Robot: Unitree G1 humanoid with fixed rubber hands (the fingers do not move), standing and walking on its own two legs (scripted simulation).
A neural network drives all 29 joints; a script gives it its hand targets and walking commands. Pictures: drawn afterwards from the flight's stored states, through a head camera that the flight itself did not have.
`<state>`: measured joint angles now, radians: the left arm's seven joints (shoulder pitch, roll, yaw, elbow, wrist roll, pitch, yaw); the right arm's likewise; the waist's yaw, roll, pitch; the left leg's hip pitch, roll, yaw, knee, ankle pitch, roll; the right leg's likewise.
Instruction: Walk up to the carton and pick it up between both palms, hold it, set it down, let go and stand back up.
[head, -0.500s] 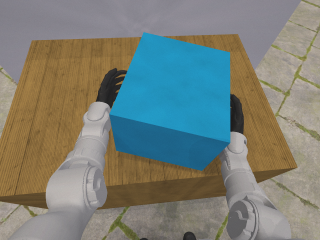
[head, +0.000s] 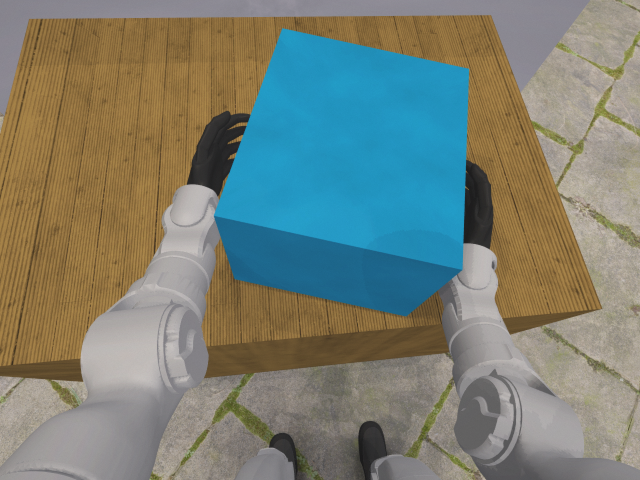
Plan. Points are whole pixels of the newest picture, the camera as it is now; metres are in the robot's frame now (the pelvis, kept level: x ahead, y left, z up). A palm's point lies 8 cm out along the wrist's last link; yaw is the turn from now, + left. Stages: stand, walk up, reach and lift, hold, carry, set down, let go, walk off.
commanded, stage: set down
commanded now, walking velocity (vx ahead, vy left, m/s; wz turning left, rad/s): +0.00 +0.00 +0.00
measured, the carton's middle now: (346, 178) +0.47 -0.03 -0.02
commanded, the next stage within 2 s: none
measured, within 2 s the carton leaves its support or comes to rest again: rests again in 0.14 s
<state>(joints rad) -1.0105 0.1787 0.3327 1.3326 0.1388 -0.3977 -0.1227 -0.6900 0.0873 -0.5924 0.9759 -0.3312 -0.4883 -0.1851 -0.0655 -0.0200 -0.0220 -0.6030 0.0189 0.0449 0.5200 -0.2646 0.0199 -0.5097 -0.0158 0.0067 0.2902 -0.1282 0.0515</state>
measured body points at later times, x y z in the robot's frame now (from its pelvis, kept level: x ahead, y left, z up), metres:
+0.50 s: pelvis -0.02 +0.03 -0.01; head +0.09 +0.06 +0.42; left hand +0.50 +0.20 +0.08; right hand +0.42 -0.19 +0.04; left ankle -0.03 +0.07 -0.73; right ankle -0.02 -0.17 -0.73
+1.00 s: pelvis -0.04 +0.02 -0.02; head +0.07 +0.05 +0.42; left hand +0.44 +0.21 +0.02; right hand +0.38 -0.18 +0.01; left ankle -0.03 +0.07 -0.73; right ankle -0.02 -0.17 -0.73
